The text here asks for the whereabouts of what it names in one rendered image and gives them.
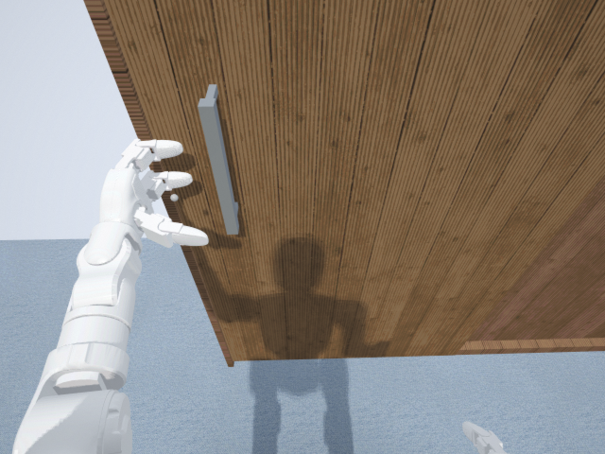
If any handle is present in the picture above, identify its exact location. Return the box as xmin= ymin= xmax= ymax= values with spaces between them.
xmin=198 ymin=84 xmax=239 ymax=235

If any robot left hand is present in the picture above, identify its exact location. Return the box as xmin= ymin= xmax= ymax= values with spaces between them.
xmin=99 ymin=138 xmax=209 ymax=248

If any wardrobe door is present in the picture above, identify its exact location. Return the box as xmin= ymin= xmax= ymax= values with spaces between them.
xmin=467 ymin=175 xmax=605 ymax=341
xmin=104 ymin=0 xmax=605 ymax=361

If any robot right hand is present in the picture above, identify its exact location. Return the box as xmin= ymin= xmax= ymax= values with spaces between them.
xmin=462 ymin=421 xmax=508 ymax=454

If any left robot forearm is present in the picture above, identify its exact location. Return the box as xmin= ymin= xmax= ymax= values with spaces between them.
xmin=12 ymin=221 xmax=143 ymax=454

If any left robot upper arm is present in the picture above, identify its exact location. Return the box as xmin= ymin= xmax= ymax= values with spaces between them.
xmin=18 ymin=390 xmax=132 ymax=454

